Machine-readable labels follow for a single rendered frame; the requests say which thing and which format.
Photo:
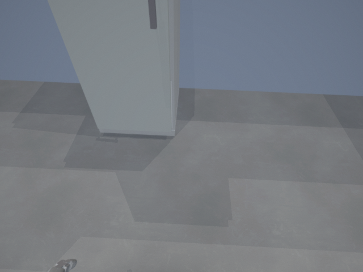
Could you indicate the robot left hand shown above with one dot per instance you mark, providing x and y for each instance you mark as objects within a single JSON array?
[{"x": 64, "y": 266}]

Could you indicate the fridge door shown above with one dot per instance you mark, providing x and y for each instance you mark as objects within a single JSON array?
[{"x": 123, "y": 66}]

